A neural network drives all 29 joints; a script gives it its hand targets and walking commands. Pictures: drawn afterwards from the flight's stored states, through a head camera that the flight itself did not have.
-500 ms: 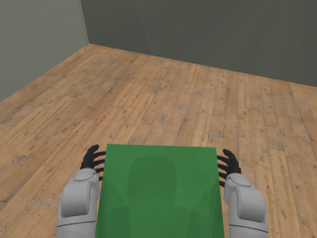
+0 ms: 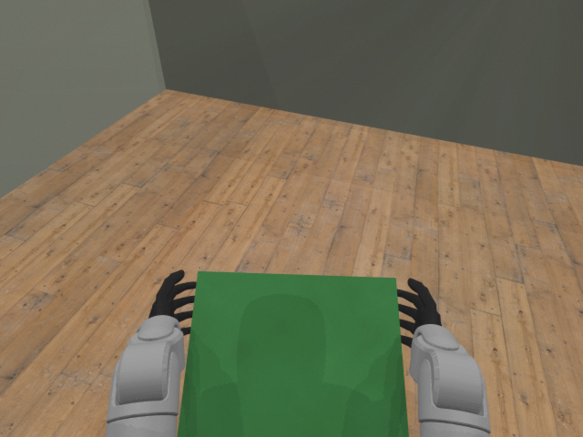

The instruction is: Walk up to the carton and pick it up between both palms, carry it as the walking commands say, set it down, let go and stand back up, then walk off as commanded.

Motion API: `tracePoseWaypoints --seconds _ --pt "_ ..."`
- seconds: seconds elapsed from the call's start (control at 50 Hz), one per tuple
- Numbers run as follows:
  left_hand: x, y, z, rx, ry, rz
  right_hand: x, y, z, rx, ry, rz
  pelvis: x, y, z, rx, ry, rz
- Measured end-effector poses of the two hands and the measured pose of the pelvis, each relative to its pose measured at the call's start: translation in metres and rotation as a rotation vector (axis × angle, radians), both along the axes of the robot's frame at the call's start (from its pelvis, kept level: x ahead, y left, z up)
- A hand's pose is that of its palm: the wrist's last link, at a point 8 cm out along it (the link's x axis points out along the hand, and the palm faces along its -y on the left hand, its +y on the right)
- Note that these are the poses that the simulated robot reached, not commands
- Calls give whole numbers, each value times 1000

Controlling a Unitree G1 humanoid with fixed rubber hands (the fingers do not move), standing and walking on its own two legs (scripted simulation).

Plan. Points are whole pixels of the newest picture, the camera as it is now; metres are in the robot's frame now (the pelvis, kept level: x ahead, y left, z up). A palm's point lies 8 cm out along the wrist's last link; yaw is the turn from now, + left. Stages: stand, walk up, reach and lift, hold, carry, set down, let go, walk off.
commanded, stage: carry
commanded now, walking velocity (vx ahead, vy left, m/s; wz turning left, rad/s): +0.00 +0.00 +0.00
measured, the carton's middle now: (292, 362) +0.28 +0.00 -0.05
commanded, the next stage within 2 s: hold in 0.14 s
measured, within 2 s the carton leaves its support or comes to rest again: neither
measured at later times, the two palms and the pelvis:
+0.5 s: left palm (169, 326) +0.27 +0.17 +0.06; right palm (429, 325) +0.29 -0.18 +0.06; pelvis -0.01 -0.02 +0.01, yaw +5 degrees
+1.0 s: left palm (171, 339) +0.27 +0.17 +0.02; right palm (419, 337) +0.29 -0.18 +0.02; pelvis -0.01 -0.03 +0.01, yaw +6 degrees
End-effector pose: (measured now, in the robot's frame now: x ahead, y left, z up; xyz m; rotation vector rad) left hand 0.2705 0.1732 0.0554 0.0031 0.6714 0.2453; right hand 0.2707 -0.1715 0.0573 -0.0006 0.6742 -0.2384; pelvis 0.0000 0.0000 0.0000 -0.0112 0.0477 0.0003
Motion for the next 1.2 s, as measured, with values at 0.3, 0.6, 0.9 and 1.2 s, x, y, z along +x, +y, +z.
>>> tracePoseWaypoints --seconds 0.3,0.6,0.9,1.2 --pt "-5 -3 -13 57 4 -15 4 -4 -20 -27 -7 63 -2 -4 10 5 -90 65" --pt "2 -5 7 39 -37 -14 21 -8 4 3 -58 83 -8 -25 12 17 -143 93" --pt "-3 -5 -23 6 11 -36 16 -12 -29 34 -3 76 -5 -28 10 7 -143 106" --pt "15 -2 -74 -5 44 -50 25 -9 -78 18 31 63 -7 -15 -1 0 28 109"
